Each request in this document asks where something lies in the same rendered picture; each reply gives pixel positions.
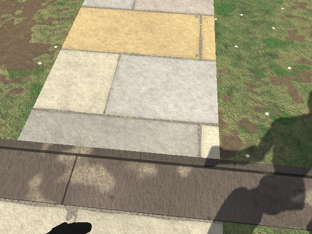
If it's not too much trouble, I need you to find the robot left hand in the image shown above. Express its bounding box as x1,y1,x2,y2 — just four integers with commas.
46,222,92,234

